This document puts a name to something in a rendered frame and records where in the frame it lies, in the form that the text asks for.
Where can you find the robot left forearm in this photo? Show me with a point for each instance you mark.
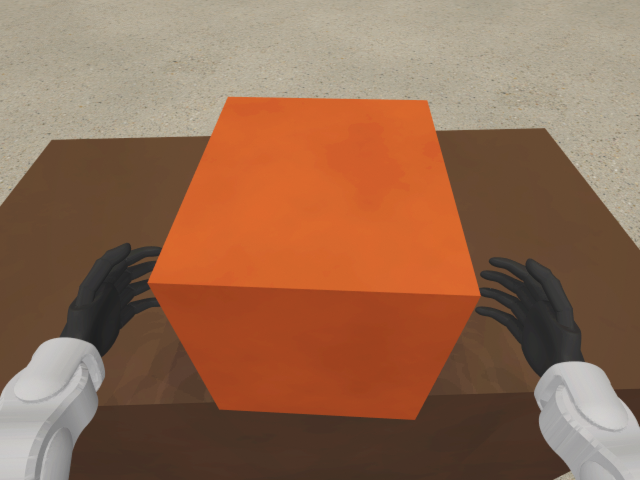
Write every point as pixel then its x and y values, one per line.
pixel 45 407

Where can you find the pedestal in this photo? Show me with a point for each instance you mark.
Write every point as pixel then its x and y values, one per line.
pixel 518 196

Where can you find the robot right forearm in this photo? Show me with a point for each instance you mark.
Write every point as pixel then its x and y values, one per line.
pixel 584 421

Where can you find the robot left hand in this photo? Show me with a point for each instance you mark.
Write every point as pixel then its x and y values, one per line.
pixel 102 306

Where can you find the carton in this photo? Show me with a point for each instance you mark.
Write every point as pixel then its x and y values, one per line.
pixel 317 264

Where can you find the robot right hand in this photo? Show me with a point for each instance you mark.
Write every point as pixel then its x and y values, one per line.
pixel 545 325

